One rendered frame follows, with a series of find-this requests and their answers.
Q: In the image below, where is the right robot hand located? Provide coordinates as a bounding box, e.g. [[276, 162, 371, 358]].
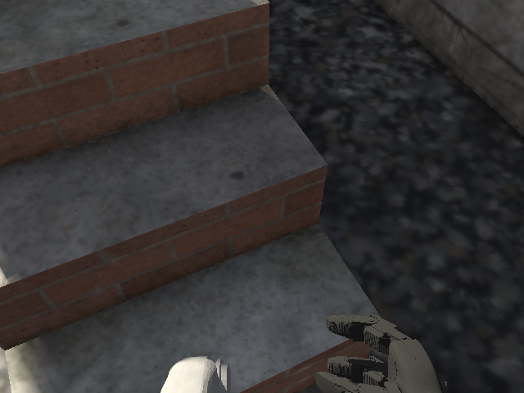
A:
[[315, 314, 448, 393]]

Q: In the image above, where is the robot left thigh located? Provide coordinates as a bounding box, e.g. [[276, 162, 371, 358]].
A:
[[160, 356, 231, 393]]

